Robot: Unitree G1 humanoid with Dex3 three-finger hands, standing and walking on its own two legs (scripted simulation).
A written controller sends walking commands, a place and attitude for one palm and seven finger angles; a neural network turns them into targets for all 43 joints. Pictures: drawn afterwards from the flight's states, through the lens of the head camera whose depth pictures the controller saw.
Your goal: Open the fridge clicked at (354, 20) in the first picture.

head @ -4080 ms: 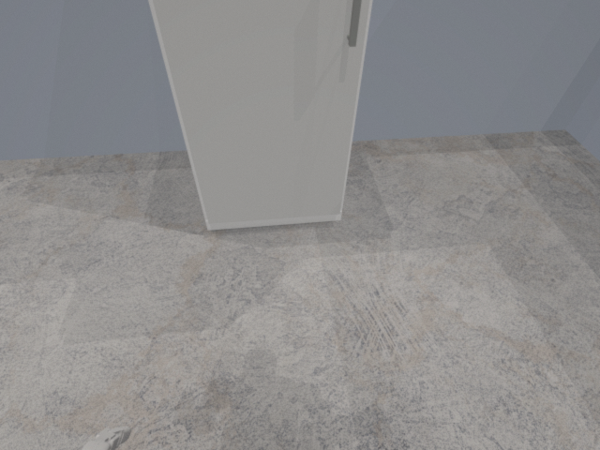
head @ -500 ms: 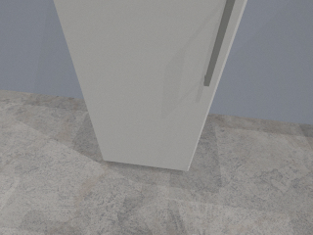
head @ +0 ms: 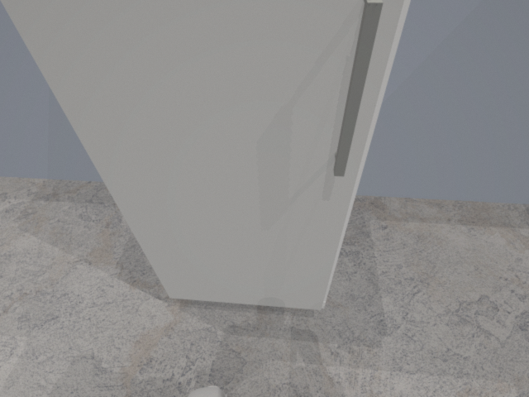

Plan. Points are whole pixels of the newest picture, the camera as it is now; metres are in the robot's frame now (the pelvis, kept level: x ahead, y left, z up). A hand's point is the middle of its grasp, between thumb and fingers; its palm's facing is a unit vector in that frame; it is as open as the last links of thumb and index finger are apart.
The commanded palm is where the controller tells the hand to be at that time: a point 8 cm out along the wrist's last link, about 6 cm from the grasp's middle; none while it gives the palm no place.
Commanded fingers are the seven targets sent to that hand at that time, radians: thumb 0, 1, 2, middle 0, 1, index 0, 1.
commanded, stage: come to a stop and stand still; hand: right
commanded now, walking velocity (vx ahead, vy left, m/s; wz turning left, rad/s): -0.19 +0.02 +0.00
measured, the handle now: (351, 98) +0.51 -0.11 +0.20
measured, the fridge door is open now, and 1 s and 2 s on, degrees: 0 0 0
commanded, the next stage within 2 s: none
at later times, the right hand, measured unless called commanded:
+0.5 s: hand out of the picture +0.05 -0.18 -0.19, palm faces +0.08 +0.98 -0.19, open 7.4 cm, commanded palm none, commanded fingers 0.00 -0.90 -0.90 0.20 0.30 0.20 0.30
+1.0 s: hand out of the picture +0.03 -0.16 -0.18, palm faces +0.01 +0.97 -0.23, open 7.3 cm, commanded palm none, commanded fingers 0.00 -0.90 -0.90 0.20 0.30 0.20 0.30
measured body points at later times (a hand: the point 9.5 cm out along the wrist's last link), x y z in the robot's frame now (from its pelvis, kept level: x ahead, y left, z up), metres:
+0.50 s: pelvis -0.02 +0.00 -0.02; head +0.01 -0.01 +0.43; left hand +0.01 +0.24 -0.17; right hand +0.04 -0.23 -0.18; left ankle +0.08 +0.15 -0.74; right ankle -0.04 -0.10 -0.75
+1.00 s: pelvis -0.01 +0.02 -0.01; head +0.01 +0.04 +0.44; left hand -0.06 +0.23 -0.17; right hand +0.03 -0.21 -0.16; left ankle -0.01 +0.13 -0.74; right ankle -0.04 -0.10 -0.74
